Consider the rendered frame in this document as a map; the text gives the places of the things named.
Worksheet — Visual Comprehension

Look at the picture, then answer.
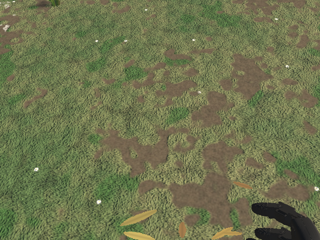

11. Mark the robot right hand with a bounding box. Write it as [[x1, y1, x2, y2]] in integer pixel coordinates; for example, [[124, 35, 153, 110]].
[[246, 201, 320, 240]]

